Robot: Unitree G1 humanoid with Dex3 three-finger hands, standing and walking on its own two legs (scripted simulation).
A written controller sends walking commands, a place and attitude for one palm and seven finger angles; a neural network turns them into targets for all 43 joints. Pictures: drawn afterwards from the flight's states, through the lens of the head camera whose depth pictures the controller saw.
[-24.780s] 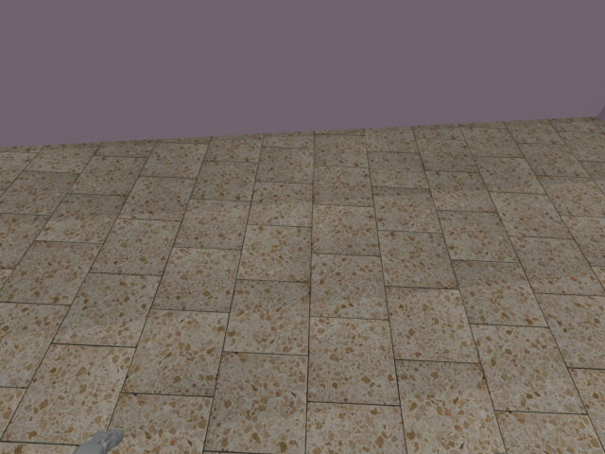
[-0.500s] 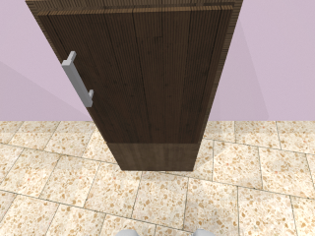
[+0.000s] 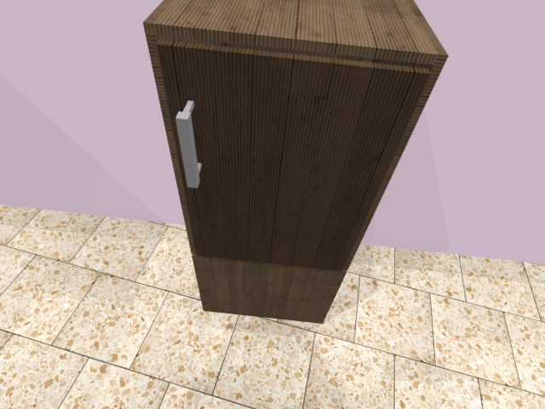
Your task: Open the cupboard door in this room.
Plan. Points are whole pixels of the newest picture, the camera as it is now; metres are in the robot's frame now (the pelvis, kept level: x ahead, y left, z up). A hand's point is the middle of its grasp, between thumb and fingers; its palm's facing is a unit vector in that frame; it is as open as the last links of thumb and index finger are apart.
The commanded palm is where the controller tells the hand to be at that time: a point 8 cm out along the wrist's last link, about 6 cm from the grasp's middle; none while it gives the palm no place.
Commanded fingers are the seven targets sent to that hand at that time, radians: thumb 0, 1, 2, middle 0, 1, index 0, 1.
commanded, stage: come to a stop and stand still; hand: left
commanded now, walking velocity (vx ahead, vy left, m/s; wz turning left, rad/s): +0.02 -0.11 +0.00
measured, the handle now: (191, 146) +0.53 +0.20 +0.08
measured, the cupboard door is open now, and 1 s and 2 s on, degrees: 0 0 0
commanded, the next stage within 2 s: look again from close up in 0.70 s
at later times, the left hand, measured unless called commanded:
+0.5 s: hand out of the picture +0.03 +0.14 -0.18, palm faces -0.03 -0.97 -0.22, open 7.3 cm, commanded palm none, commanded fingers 0.00 0.90 0.90 -0.20 -0.30 -0.20 -0.30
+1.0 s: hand out of the picture +0.02 +0.15 -0.18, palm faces -0.03 -0.98 -0.21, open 7.4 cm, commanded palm none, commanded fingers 0.00 0.90 0.90 -0.20 -0.30 -0.20 -0.30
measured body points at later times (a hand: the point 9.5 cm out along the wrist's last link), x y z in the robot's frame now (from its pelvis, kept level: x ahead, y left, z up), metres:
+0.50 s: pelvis +0.01 -0.03 -0.01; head +0.02 -0.04 +0.44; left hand +0.03 +0.19 -0.16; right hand -0.01 -0.24 -0.17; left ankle +0.02 +0.08 -0.74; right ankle -0.04 -0.12 -0.74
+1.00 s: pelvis +0.02 -0.03 +0.00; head +0.02 -0.02 +0.45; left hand +0.03 +0.21 -0.16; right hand +0.05 -0.26 -0.15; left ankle +0.02 +0.08 -0.74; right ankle -0.04 -0.12 -0.74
